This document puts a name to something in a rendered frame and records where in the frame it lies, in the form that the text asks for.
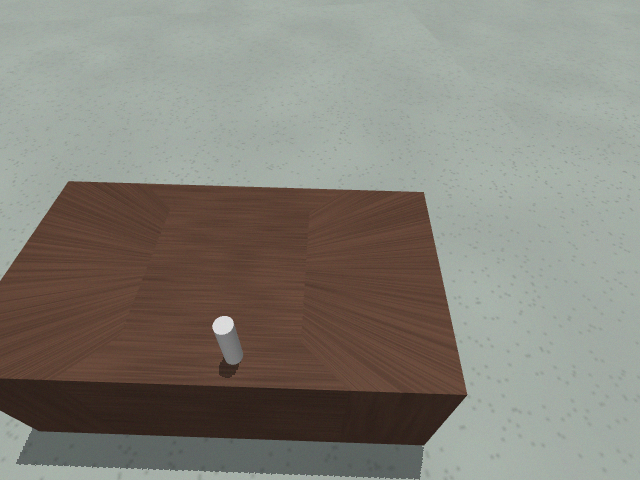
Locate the can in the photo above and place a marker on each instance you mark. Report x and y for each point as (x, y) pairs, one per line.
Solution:
(226, 335)

